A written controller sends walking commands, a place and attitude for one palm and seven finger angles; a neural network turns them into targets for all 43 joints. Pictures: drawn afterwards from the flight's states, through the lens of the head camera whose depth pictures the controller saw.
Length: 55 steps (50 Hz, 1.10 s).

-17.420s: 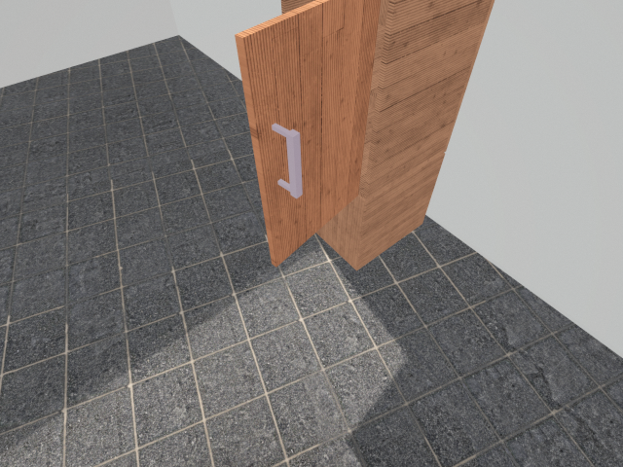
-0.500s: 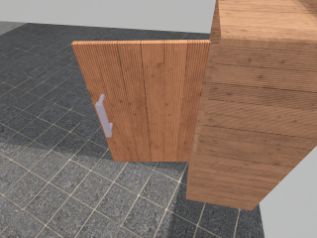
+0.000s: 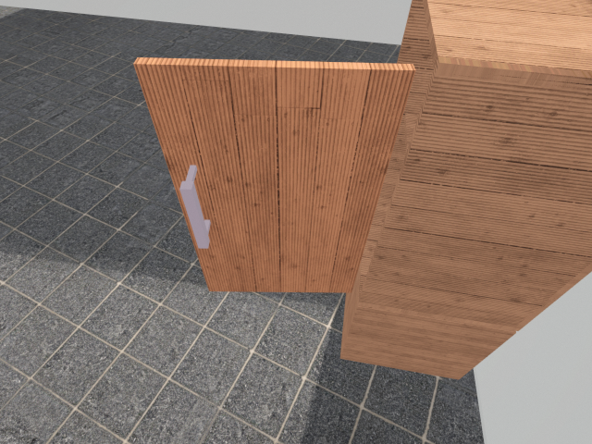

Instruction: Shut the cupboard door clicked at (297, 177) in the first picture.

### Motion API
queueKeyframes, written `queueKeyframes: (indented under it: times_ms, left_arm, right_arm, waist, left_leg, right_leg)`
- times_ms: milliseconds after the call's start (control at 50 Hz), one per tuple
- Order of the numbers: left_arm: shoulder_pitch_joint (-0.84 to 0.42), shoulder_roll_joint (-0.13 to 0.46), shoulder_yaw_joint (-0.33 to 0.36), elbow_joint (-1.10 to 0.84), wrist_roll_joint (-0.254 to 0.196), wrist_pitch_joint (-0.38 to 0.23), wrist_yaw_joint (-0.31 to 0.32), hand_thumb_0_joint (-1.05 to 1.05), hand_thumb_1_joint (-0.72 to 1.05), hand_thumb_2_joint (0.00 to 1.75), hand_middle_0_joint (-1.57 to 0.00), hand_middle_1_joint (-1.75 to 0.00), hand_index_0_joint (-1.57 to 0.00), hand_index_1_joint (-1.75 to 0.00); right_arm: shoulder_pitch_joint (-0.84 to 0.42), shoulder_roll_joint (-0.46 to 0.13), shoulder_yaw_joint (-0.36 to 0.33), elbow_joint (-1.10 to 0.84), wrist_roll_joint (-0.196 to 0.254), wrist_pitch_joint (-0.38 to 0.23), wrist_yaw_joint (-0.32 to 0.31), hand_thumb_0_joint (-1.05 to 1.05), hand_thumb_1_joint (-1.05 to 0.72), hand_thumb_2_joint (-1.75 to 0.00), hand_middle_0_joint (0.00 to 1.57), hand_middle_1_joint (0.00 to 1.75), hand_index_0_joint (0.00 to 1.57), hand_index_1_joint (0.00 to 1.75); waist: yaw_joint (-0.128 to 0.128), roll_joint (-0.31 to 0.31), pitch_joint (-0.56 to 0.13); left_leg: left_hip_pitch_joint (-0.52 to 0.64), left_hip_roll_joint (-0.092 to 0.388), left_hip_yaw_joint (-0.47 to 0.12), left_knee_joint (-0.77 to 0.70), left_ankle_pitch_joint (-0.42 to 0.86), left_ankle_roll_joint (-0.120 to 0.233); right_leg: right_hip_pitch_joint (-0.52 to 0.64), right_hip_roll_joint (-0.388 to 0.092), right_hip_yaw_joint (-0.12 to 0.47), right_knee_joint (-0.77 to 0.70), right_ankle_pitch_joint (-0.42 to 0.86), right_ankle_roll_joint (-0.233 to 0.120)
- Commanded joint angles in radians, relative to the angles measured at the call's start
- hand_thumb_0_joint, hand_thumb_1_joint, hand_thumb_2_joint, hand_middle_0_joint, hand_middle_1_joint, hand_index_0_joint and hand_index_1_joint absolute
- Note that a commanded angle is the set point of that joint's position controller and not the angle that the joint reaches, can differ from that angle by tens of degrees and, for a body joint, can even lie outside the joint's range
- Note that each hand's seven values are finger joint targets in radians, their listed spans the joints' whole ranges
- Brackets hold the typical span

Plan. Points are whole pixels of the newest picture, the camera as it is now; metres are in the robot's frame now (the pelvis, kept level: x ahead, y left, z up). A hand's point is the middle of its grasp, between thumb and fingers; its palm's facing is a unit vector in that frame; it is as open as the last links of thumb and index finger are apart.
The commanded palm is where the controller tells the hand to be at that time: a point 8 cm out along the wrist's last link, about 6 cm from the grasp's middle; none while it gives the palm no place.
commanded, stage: raise the hand and make a fist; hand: left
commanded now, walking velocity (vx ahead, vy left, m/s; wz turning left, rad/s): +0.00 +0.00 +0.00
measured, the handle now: (198, 209) +0.48 +0.20 +0.00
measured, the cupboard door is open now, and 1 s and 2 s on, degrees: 100 100 100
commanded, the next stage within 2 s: bring the fist close to the handle in 1.84 s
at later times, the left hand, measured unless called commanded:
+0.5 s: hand out of the picture +0.12 +0.18 -0.04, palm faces +0.17 -0.98 -0.07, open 5.4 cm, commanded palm +0.11 +0.22 -0.04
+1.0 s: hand (178, 425) +0.15 +0.16 -0.03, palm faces -0.04 -1.00 -0.03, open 3.3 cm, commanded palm +0.13 +0.23 -0.02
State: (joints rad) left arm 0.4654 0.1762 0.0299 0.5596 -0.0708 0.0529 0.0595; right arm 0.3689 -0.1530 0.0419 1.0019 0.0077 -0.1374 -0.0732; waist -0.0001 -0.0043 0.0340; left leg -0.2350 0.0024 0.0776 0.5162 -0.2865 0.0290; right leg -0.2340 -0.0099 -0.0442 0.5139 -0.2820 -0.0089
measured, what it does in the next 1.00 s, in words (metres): lowers itself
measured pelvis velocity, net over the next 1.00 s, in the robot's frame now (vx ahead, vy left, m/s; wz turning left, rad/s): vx -0.05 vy -0.01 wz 0.04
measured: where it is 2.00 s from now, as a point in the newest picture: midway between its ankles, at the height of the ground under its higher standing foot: outside the picture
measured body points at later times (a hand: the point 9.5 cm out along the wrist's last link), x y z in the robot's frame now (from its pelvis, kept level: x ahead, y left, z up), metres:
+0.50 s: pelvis -0.04 -0.02 -0.11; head +0.03 -0.01 +0.33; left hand +0.10 +0.23 -0.03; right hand +0.24 -0.20 -0.15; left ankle -0.01 +0.10 -0.74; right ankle -0.01 -0.11 -0.74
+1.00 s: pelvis -0.05 -0.01 -0.09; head +0.02 +0.00 +0.36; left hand +0.15 +0.21 -0.03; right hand +0.13 -0.26 -0.16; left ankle -0.01 +0.10 -0.74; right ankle -0.01 -0.11 -0.74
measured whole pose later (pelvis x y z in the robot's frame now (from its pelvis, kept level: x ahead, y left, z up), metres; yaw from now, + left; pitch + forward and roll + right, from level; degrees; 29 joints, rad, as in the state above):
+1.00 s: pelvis -0.05 -0.01 -0.09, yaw +2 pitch +14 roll -2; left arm 0.47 0.23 0.07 -0.10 -0.25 -0.41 -0.25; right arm 0.27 -0.27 -0.03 0.53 0.04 -0.22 -0.07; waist -0.01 0.03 -0.13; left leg -0.92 0.03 0.00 1.18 -0.50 0.02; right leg -0.88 -0.02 -0.11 1.14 -0.50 -0.03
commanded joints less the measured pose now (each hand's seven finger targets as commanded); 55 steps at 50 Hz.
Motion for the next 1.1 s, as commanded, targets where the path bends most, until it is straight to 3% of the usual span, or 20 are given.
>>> queueKeyframes:
  times_ms: [0,40,60,100,140,200,280,340,360,420,460,540,560,620,700,800,860,960,1040,1080]
  left_arm:
    - [-0.180,-0.045,-0.106,-0.636,-0.089,-0.125,0.063,0.00,0.90,0.90,-0.27,-0.38,-0.27,-0.38]
    - [-0.119,-0.039,-0.063,-0.529,-0.072,-0.219,0.038,0.00,0.90,0.90,-0.31,-0.42,-0.31,-0.42]
    - [0.072,-0.048,-0.015,-0.431,-0.082,-0.266,0.007,0.00,0.90,0.90,-0.33,-0.44,-0.33,-0.44]
    - [0.282,-0.109,-0.007,-0.372,-0.124,-0.402,-0.089,0.00,0.90,0.90,-0.36,-0.48,-0.36,-0.48]
    - [0.365,-0.099,0.033,-0.421,-0.173,-0.562,-0.216,0.00,0.90,0.90,-0.40,-0.52,-0.40,-0.52]
    - [0.322,0.039,0.158,-0.470,-0.173,-0.726,-0.341,0.00,0.90,0.90,-0.46,-0.58,-0.46,-0.58]
    - [0.116,0.137,0.172,-0.794,-0.132,-0.698,-0.292,0.00,0.90,0.90,-0.53,-0.66,-0.53,-0.66]
    - [-0.047,0.126,0.150,-1.030,-0.166,-0.738,-0.241,0.00,0.90,0.90,-0.58,-0.72,-0.58,-0.72]
    - [-0.136,0.121,0.129,-1.108,-0.181,-0.760,-0.242,0.00,0.90,0.90,-0.60,-0.74,-0.60,-0.74]
    - [-0.161,0.055,0.014,-1.068,-0.208,-0.774,-0.308,0.00,0.90,0.90,-0.66,-0.80,-0.66,-0.80]
    - [-0.160,0.067,-0.010,-0.995,-0.213,-0.713,-0.367,0.00,0.90,0.90,-0.69,-0.84,-0.69,-0.84]
    - [0.032,0.134,0.066,-0.789,-0.199,-0.426,-0.421,0.00,0.90,0.90,-0.77,-0.92,-0.77,-0.92]
    - [0.073,0.174,0.125,-0.743,-0.198,-0.350,-0.413,0.00,0.90,0.90,-0.79,-0.94,-0.79,-0.94]
    - [0.055,0.197,0.229,-0.887,-0.236,-0.246,-0.327,0.00,0.90,0.90,-0.84,-1.00,-0.84,-1.00]
    - [0.028,0.159,0.279,-0.959,-0.246,-0.375,-0.161,0.00,0.90,0.90,-0.92,-1.08,-0.92,-1.08]
    - [-0.027,0.097,0.090,-0.912,-0.183,-0.596,-0.207,0.00,0.90,0.90,-1.01,-1.18,-1.01,-1.18]
    - [-0.013,0.086,0.028,-0.838,-0.197,-0.589,-0.295,0.00,0.90,0.90,-1.06,-1.24,-1.06,-1.24]
    - [-0.015,0.249,0.220,-0.878,-0.210,-0.498,-0.285,0.00,0.90,0.90,-1.15,-1.34,-1.15,-1.34]
    - [-0.032,0.186,0.235,-0.961,-0.234,-0.498,-0.197,0.00,0.90,0.90,-1.23,-1.42,-1.23,-1.42]
    - [-0.030,0.150,0.200,-0.945,-0.226,-0.503,-0.182,0.00,0.90,0.90,-1.26,-1.46,-1.26,-1.46]
  right_arm:
    - [-0.129,-0.213,-0.059,-0.252,0.044,-0.226,0.006,0.00,-0.90,-0.90,0.20,0.30,0.20,0.30]
    - [-0.153,-0.220,-0.088,-0.319,0.019,-0.248,0.020,0.00,-0.90,-0.90,0.20,0.30,0.20,0.30]
    - [-0.160,-0.213,-0.108,-0.358,0.017,-0.249,0.033,0.00,-0.90,-0.90,0.20,0.30,0.20,0.30]
    - [-0.181,-0.194,-0.127,-0.417,-0.002,-0.248,0.061,0.00,-0.90,-0.90,0.20,0.30,0.20,0.30]
    - [-0.203,-0.195,-0.145,-0.463,-0.013,-0.228,0.092,0.00,-0.90,-0.90,0.20,0.30,0.20,0.30]
    - [-0.245,-0.198,-0.164,-0.534,-0.016,-0.191,0.119,0.00,-0.90,-0.90,0.20,0.30,0.20,0.30]
    - [-0.271,-0.195,-0.150,-0.649,-0.018,-0.147,0.108,0.00,-0.90,-0.90,0.20,0.30,0.20,0.30]
    - [-0.226,-0.185,-0.137,-0.659,-0.019,-0.144,0.085,0.00,-0.90,-0.90,0.20,0.30,0.20,0.30]
    - [-0.208,-0.192,-0.131,-0.649,-0.024,-0.146,0.072,0.00,-0.90,-0.90,0.20,0.30,0.20,0.30]
    - [-0.202,-0.213,-0.118,-0.623,-0.011,-0.166,0.045,0.00,-0.90,-0.90,0.20,0.30,0.20,0.30]
    - [-0.203,-0.222,-0.105,-0.619,0.001,-0.170,0.025,0.00,-0.90,-0.90,0.20,0.30,0.20,0.30]
    - [-0.204,-0.216,-0.105,-0.662,0.042,-0.130,0.004,0.00,-0.90,-0.90,0.20,0.30,0.20,0.30]
    - [-0.231,-0.208,-0.106,-0.674,0.050,-0.114,0.001,0.00,-0.90,-0.90,0.20,0.30,0.20,0.30]
    - [-0.260,-0.173,-0.093,-0.725,0.047,-0.078,-0.001,0.00,-0.90,-0.90,0.20,0.30,0.20,0.30]
    - [-0.214,-0.139,-0.088,-0.685,0.027,-0.083,0.001,0.00,-0.90,-0.90,0.20,0.30,0.20,0.30]
    - [-0.177,-0.182,-0.093,-0.628,0.008,-0.139,0.019,0.00,-0.90,-0.90,0.20,0.30,0.20,0.30]
    - [-0.161,-0.212,-0.096,-0.634,0.022,-0.160,0.010,0.00,-0.90,-0.90,0.20,0.30,0.20,0.30]
    - [-0.163,-0.216,-0.104,-0.659,0.031,-0.142,-0.009,0.00,-0.90,-0.90,0.20,0.30,0.20,0.30]
    - [-0.163,-0.192,-0.089,-0.676,0.022,-0.120,-0.002,0.00,-0.90,-0.90,0.20,0.30,0.20,0.30]
    - [-0.154,-0.193,-0.084,-0.672,0.015,-0.115,0.004,0.00,-0.90,-0.90,0.20,0.30,0.20,0.30]
  waist:
    - [-0.064,0.146,-0.060]
    - [-0.080,-0.081,0.054]
    - [-0.020,-0.155,0.041]
    - [0.043,-0.320,-0.052]
    - [0.082,-0.338,-0.161]
    - [0.107,-0.082,-0.243]
    - [0.100,0.232,-0.367]
    - [0.023,0.219,-0.470]
    - [-0.019,0.140,-0.490]
    - [-0.072,0.091,-0.406]
    - [-0.083,0.079,-0.364]
    - [-0.018,-0.086,-0.352]
    - [0.023,-0.081,-0.369]
    - [0.075,-0.068,-0.428]
    - [0.077,-0.044,-0.397]
    - [-0.018,0.040,-0.299]
    - [-0.043,0.008,-0.256]
    - [0.028,0.037,-0.351]
    - [0.041,0.086,-0.374]
    - [0.020,0.072,-0.362]
  left_leg:
    - [-0.007,0.037,-0.133,-0.069,0.170,-0.034]
    - [-0.157,0.010,-0.150,0.015,0.027,-0.022]
    - [-0.216,-0.002,-0.139,0.054,0.028,-0.027]
    - [-0.307,-0.011,-0.114,0.177,0.067,-0.038]
    - [-0.386,-0.028,-0.087,0.276,0.120,-0.056]
    - [-0.477,-0.040,-0.062,0.410,0.193,-0.060]
    - [-0.494,-0.031,-0.062,0.473,0.110,-0.035]
    - [-0.464,-0.020,-0.097,0.559,0.075,-0.010]
    - [-0.472,-0.007,-0.126,0.580,0.050,-0.004]
    - [-0.557,0.002,-0.134,0.636,-0.060,0.008]
    - [-0.604,0.005,-0.136,0.646,-0.110,0.015]
    - [-0.694,-0.004,-0.115,0.590,-0.175,0.012]
    - [-0.700,-0.012,-0.111,0.572,-0.167,0.011]
    - [-0.659,-0.026,-0.097,0.529,-0.106,0.000]
    - [-0.620,-0.006,-0.112,0.502,-0.031,-0.013]
    - [-0.605,-0.002,-0.120,0.511,-0.085,-0.006]
    - [-0.610,-0.005,-0.128,0.492,-0.173,0.002]
    - [-0.565,-0.010,-0.119,0.432,-0.168,0.003]
    - [-0.466,-0.007,-0.128,0.387,-0.070,-0.006]
    - [-0.448,-0.002,-0.136,0.389,-0.024,-0.008]
  right_leg:
    - [-0.119,0.002,-0.043,0.019,0.081,-0.015]
    - [-0.265,0.002,-0.066,0.039,-0.016,-0.008]
    - [-0.278,0.005,-0.073,0.064,-0.058,-0.015]
    - [-0.335,0.015,-0.085,0.179,-0.046,-0.017]
    - [-0.324,0.011,-0.068,0.301,0.088,-0.021]
    - [-0.376,-0.003,-0.023,0.480,0.228,-0.038]
    - [-0.503,0.006,0.008,0.555,0.069,-0.054]
    - [-0.565,0.020,0.031,0.547,0.040,-0.039]
    - [-0.598,0.034,0.026,0.556,0.019,-0.033]
    - [-0.664,0.037,0.056,0.518,-0.105,-0.027]
    - [-0.655,0.036,0.072,0.483,-0.177,-0.026]
    - [-0.527,0.003,0.124,0.370,-0.336,-0.002]
    - [-0.478,-0.001,0.136,0.361,-0.343,-0.002]
    - [-0.348,-0.022,0.140,0.352,-0.274,0.008]
    - [-0.354,-0.005,0.083,0.404,-0.092,-0.001]
    - [-0.547,0.006,0.049,0.431,-0.178,-0.015]
    - [-0.570,0.002,0.069,0.374,-0.306,-0.017]
    - [-0.469,0.008,0.060,0.359,-0.315,-0.019]
    - [-0.423,0.027,-0.007,0.395,-0.134,-0.025]
    - [-0.431,0.034,-0.026,0.407,-0.070,-0.024]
